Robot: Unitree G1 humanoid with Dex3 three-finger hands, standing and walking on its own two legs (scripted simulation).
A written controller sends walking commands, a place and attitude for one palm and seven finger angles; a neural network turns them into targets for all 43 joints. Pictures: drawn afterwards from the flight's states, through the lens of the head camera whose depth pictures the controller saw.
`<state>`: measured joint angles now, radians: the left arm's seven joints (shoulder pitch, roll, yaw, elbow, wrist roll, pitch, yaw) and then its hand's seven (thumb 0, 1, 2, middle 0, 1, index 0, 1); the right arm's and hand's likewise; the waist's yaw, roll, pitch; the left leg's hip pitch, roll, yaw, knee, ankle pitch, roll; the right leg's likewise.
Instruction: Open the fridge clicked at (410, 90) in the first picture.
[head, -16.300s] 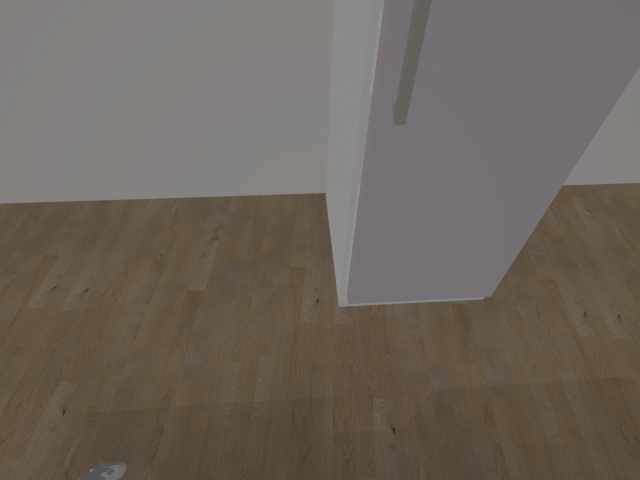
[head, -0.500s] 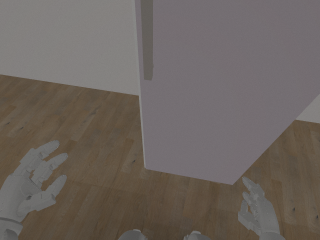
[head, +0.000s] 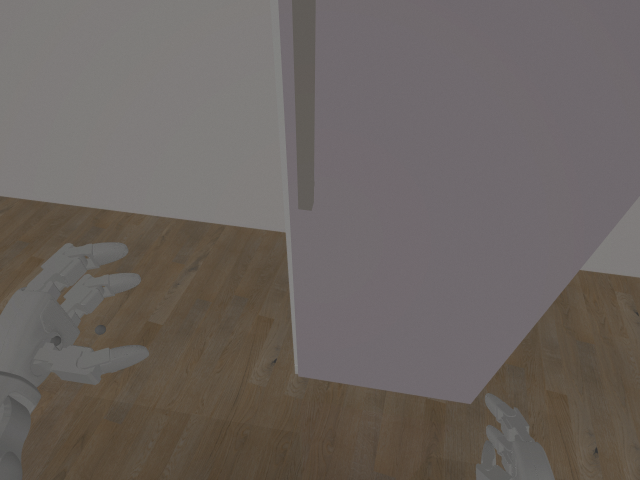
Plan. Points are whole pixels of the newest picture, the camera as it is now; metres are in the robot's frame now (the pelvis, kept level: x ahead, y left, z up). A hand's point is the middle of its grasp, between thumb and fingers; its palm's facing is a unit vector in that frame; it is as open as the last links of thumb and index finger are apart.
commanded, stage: raise the hand to about handle height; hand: left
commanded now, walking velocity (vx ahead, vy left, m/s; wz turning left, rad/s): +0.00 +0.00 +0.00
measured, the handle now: (307, 75) +0.51 +0.07 +0.27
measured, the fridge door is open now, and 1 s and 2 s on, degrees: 0 0 0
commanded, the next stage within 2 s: move the hooked fingers beside the handle in 1.14 s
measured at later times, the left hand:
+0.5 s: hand (58, 223) +0.27 +0.28 +0.23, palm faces +0.04 -0.99 -0.13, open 13.9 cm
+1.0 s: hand (68, 195) +0.28 +0.26 +0.25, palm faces +0.04 -0.99 -0.12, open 14.0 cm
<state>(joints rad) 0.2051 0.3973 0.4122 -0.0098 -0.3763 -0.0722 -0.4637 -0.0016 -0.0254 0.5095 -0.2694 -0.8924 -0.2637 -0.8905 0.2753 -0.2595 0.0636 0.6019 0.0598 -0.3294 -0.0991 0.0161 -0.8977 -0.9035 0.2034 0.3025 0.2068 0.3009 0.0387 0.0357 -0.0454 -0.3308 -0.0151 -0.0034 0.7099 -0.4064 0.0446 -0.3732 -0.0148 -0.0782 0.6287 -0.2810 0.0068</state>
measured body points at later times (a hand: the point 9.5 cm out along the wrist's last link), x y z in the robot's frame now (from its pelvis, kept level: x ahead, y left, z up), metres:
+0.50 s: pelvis +0.02 -0.01 +0.02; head -0.01 -0.02 +0.47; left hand +0.27 +0.33 +0.23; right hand +0.22 -0.21 -0.04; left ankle -0.02 +0.09 -0.72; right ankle +0.03 -0.13 -0.72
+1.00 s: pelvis +0.01 -0.02 +0.02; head -0.02 -0.04 +0.47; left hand +0.28 +0.31 +0.26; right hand +0.21 -0.24 -0.04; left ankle -0.02 +0.09 -0.72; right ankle +0.03 -0.13 -0.72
